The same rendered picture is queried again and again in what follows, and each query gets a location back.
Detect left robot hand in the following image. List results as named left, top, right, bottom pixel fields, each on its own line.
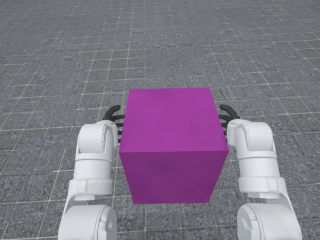
left=102, top=105, right=125, bottom=143

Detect left robot upper arm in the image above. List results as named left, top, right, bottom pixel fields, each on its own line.
left=58, top=204, right=118, bottom=240

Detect carton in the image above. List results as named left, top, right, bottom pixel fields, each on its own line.
left=119, top=87, right=229, bottom=204

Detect right robot hand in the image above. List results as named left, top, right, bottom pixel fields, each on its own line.
left=218, top=104, right=240, bottom=143

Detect right robot forearm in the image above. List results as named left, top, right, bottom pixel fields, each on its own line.
left=226, top=119, right=302, bottom=240

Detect right robot upper arm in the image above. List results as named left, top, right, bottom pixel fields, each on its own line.
left=237, top=203, right=302, bottom=240

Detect left robot forearm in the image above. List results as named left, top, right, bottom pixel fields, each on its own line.
left=57, top=120, right=119, bottom=240

